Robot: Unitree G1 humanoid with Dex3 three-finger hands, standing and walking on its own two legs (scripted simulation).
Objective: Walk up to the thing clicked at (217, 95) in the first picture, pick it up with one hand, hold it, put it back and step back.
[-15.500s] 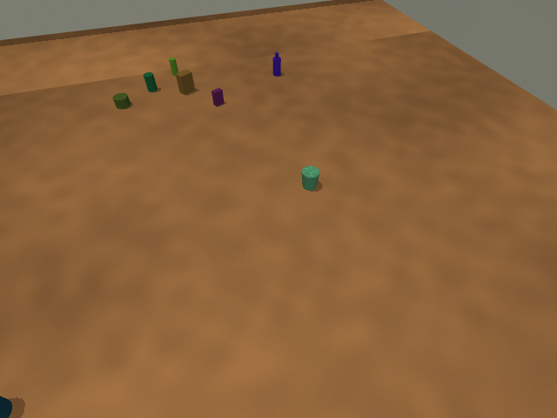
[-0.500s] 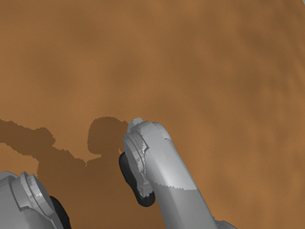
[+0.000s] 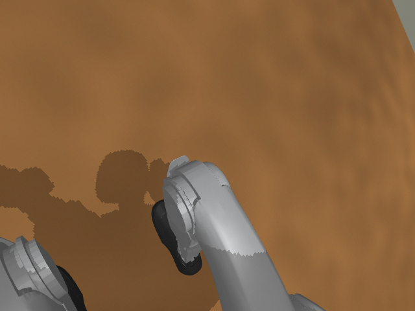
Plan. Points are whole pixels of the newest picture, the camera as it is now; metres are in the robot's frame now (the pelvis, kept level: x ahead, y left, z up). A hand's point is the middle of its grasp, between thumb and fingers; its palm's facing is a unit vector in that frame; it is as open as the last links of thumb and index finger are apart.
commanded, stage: close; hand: left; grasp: from above
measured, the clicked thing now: out of the picture +0.46 +0.33 -0.27
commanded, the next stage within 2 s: settle in 1.76 s
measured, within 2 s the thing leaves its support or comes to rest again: neither
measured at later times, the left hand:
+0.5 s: hand out of the picture +0.46 +0.32 -0.25, palm faces -0.29 -0.32 -0.90, open 13.9 cm
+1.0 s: hand out of the picture +0.46 +0.32 -0.25, palm faces -0.30 -0.32 -0.90, open 12.3 cm
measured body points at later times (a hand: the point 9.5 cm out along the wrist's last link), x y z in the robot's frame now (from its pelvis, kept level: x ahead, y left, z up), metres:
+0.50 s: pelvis +0.00 +0.00 +0.00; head +0.29 +0.11 +0.32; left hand +0.47 +0.33 -0.19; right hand -0.01 -0.24 -0.04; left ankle +0.07 +0.13 -0.28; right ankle +0.12 -0.13 -0.28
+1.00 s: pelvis -0.01 +0.00 +0.01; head +0.30 +0.11 +0.32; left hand +0.47 +0.33 -0.20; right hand -0.01 -0.24 -0.03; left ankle +0.07 +0.13 -0.28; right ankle +0.12 -0.13 -0.28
